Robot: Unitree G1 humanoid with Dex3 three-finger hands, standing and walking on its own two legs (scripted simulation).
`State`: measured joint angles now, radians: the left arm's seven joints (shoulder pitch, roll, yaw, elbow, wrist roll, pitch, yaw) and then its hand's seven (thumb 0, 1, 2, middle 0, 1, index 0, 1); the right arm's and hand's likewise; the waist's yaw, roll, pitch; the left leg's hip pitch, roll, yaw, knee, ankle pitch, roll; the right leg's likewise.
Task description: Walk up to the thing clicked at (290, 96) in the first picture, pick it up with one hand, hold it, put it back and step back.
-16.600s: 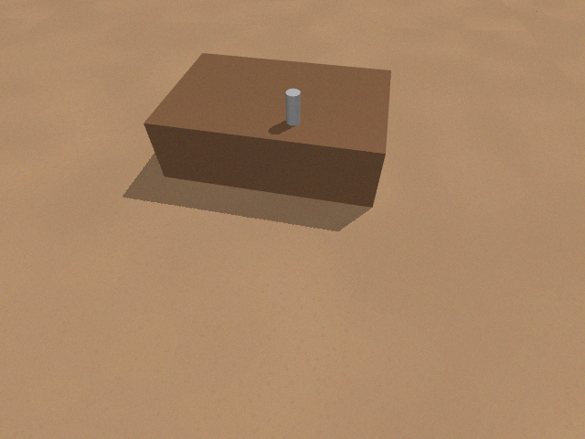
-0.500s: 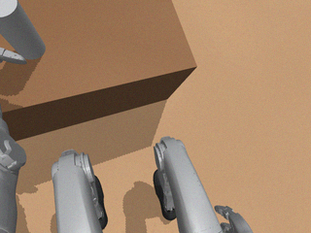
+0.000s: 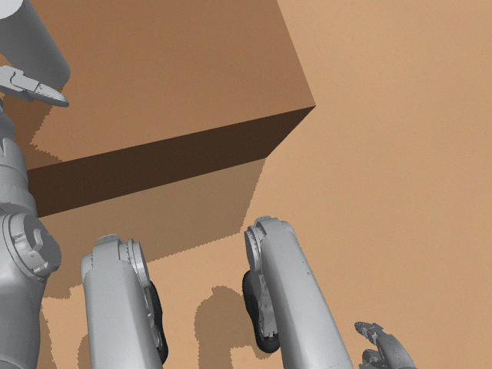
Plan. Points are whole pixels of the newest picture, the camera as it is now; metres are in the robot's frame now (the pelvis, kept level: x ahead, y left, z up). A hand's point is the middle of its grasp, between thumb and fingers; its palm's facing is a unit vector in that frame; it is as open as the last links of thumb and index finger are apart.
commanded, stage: close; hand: left
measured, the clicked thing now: (23, 40) +0.57 +0.25 -0.01
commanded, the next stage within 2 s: settle in 0.90 s
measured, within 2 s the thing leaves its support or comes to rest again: leaves its support in 1.32 s
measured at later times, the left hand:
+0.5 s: hand (26, 44) +0.56 +0.25 -0.01, palm faces +0.21 -0.98 -0.02, open 16.0 cm
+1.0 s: hand (28, 47) +0.57 +0.25 -0.02, palm faces +0.21 -0.98 -0.03, open 10.5 cm
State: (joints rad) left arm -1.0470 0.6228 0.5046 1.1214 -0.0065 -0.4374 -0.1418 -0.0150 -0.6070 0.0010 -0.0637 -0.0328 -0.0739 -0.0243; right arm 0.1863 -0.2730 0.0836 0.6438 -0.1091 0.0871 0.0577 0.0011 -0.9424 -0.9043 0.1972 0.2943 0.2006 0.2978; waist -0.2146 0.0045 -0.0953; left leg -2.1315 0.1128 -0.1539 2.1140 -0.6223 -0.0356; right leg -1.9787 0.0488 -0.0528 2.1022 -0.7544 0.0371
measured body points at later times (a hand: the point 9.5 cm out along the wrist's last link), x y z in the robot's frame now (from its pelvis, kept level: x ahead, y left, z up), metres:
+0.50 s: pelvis +0.00 +0.00 -0.02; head +0.23 +0.05 +0.36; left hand +0.55 +0.30 +0.00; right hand +0.05 -0.27 -0.14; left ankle +0.09 +0.15 -0.38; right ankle +0.07 -0.13 -0.38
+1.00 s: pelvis +0.00 +0.00 -0.03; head +0.23 +0.06 +0.35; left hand +0.55 +0.30 -0.01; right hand +0.05 -0.27 -0.14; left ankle +0.09 +0.15 -0.38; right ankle +0.07 -0.13 -0.38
